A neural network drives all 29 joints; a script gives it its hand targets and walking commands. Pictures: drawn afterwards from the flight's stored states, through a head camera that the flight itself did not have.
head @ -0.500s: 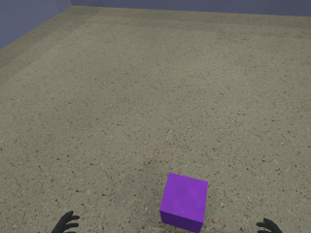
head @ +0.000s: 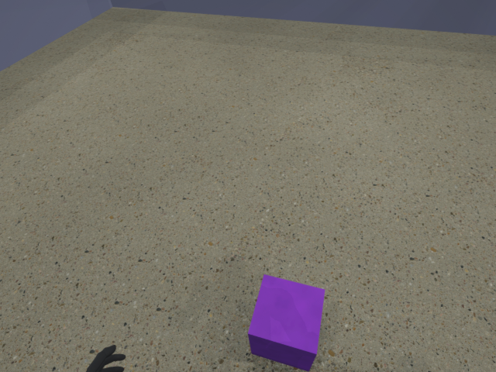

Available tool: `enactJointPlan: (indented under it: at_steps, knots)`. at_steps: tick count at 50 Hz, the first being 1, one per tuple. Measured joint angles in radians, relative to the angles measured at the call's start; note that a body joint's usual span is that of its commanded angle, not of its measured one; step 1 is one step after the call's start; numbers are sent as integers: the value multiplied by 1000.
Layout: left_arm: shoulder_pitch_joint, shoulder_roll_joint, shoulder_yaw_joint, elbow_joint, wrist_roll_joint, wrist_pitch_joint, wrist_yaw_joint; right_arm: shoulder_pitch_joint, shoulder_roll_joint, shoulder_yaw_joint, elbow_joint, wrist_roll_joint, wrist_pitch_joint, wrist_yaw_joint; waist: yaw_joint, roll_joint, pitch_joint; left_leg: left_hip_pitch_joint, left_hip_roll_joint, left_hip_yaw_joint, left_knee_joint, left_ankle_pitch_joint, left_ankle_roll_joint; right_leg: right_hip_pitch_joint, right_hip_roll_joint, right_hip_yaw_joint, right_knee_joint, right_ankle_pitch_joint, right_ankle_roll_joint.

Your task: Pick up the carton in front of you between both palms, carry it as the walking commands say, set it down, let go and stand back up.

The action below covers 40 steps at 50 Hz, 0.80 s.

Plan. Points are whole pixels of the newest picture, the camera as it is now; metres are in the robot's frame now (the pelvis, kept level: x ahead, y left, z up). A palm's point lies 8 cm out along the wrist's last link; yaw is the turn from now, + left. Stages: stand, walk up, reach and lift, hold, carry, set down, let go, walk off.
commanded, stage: stand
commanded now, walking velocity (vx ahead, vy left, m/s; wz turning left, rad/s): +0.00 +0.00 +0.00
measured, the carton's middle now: (286, 323) +0.39 -0.06 -0.65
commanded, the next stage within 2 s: none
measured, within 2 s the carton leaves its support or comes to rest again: neither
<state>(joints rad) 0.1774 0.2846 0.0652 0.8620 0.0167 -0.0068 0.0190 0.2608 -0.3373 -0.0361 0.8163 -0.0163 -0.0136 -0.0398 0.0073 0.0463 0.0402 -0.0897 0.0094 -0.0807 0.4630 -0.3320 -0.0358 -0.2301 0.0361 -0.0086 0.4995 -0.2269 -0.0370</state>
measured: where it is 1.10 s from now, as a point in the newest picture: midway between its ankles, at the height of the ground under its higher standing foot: outside the picture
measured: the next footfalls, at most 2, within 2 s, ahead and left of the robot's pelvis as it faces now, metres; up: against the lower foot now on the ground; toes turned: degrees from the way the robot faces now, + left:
none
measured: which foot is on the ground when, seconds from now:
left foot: down 0.00-1.00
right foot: down 0.00-1.00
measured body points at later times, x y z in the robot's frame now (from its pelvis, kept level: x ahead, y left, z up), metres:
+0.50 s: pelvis -0.01 +0.01 +0.00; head -0.01 -0.01 +0.45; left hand +0.09 +0.30 -0.11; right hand +0.07 -0.29 -0.13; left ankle -0.05 +0.15 -0.74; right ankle +0.03 -0.09 -0.74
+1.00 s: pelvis -0.01 +0.01 +0.01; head -0.01 -0.01 +0.46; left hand +0.08 +0.31 -0.11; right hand +0.06 -0.30 -0.12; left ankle -0.05 +0.15 -0.74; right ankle +0.03 -0.09 -0.74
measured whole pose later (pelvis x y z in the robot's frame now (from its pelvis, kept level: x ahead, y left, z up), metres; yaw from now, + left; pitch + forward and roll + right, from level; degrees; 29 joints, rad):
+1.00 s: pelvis -0.01 +0.01 +0.01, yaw -1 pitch -3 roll +0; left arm 0.16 0.32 0.04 0.99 0.00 -0.01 0.02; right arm 0.22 -0.36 -0.03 0.95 -0.01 -0.02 -0.03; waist 0.01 0.03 0.05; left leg -0.06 0.00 -0.06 0.38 -0.27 -0.02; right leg -0.20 0.03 0.02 0.42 -0.16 -0.02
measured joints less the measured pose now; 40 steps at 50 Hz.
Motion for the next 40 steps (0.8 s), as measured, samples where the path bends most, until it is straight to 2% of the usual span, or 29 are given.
enactJointPlan:
  at_steps: [40]
  knots:
    - [-17, 35, -19, 118, -14, -4, 2, -31, -17, 7, 118, 9, -7, 7, 0, -18, 9, 26, -11, 20, -72, 57, 11, 23, -10, 22, -73, 62, 13]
